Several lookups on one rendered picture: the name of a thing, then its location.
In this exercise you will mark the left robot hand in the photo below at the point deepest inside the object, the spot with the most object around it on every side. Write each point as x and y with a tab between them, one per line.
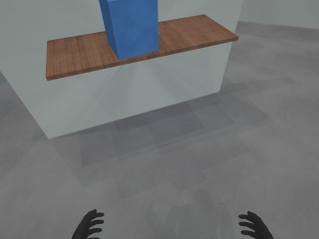
83	230

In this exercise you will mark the right robot hand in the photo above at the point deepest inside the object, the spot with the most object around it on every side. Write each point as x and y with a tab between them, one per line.
261	231

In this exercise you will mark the table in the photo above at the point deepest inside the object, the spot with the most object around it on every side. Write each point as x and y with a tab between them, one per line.
86	53

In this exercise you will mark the carton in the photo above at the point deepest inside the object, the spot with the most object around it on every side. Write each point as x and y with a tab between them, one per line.
132	26

